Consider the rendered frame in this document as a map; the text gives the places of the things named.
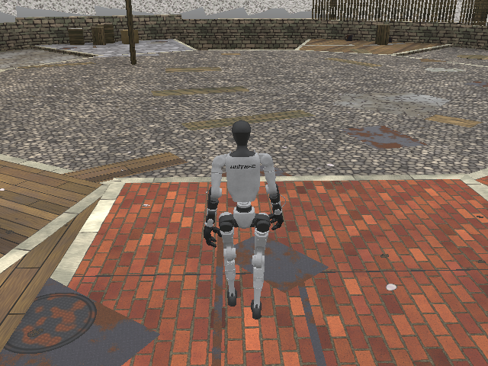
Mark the robot right forearm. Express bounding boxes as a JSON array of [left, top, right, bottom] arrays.
[[269, 183, 282, 215]]

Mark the right robot hand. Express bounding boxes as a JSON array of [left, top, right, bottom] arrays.
[[269, 212, 284, 230]]

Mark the left robot upper arm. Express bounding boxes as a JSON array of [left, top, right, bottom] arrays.
[[210, 154, 226, 198]]

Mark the robot left forearm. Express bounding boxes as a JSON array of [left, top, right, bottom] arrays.
[[204, 187, 219, 227]]

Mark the robot right foot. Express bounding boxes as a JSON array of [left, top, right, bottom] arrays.
[[251, 300, 262, 319]]

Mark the left robot hand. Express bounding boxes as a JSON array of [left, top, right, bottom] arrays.
[[204, 226, 222, 248]]

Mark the right robot upper arm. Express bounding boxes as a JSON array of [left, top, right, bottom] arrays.
[[258, 153, 278, 194]]

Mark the left robot shin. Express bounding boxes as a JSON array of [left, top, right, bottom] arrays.
[[223, 249, 236, 297]]

